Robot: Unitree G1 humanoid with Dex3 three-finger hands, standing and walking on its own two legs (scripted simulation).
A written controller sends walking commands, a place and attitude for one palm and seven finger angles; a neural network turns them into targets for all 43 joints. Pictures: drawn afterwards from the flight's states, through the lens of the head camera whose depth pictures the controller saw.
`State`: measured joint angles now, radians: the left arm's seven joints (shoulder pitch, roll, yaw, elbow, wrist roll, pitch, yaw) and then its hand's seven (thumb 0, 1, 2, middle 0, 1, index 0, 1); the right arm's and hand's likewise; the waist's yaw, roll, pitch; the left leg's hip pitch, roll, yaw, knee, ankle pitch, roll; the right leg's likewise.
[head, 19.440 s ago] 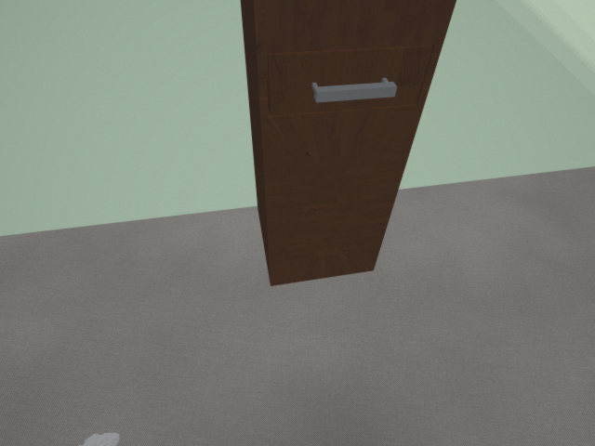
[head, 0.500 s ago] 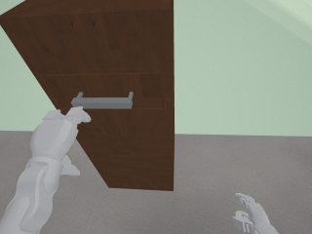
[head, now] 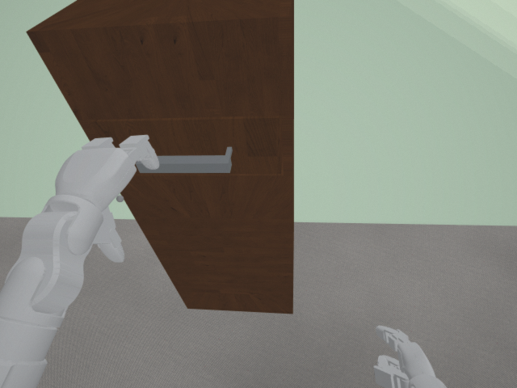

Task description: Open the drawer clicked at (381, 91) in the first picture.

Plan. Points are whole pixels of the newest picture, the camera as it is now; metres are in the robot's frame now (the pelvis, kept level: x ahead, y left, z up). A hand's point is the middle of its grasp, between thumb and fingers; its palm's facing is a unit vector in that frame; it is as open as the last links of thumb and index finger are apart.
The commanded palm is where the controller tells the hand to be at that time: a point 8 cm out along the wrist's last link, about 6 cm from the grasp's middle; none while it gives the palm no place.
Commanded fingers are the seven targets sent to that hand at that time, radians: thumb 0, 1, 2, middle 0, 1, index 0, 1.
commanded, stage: raise the hand with hooked fingers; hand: left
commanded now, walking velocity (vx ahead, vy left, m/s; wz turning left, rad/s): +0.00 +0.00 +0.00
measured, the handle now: (186, 157) +0.52 +0.22 +0.07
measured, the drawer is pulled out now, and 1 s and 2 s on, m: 0.00 0.00 0.00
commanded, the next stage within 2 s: move the hooked fingers above the handle in 0.26 s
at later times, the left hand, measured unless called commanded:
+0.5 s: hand (118, 212) +0.30 +0.23 +0.16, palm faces +0.08 -0.06 -1.00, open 13.8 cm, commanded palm +0.28 +0.25 +0.23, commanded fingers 0.00 -0.50 0.30 -0.30 -1.20 -0.30 -1.20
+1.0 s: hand (154, 177) +0.37 +0.21 +0.15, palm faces +0.09 -0.05 -0.99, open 13.8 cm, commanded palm +0.34 +0.23 +0.21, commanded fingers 0.00 -0.50 0.30 -0.30 -1.20 -0.30 -1.20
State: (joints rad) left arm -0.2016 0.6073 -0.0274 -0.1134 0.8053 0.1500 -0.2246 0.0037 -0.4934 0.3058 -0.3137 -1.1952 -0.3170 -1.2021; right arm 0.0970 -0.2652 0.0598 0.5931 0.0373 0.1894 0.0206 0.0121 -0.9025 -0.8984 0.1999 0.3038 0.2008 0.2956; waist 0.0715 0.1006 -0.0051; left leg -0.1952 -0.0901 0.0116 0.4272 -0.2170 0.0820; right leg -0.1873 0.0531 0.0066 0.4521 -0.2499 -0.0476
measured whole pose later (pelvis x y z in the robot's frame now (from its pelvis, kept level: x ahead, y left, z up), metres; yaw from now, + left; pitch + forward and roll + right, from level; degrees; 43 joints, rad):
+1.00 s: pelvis +0.01 +0.00 +0.00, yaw +0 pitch +2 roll +0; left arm -0.37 0.55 -0.10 0.11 0.86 0.02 -0.08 0.01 -0.49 0.31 -0.32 -1.20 -0.32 -1.20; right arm 0.14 -0.27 0.03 0.64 0.04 0.17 0.01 0.01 -0.90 -0.90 0.20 0.30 0.20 0.30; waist 0.06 0.08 -0.02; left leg -0.23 -0.09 0.00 0.42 -0.22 0.08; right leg -0.22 0.05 0.00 0.45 -0.26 -0.05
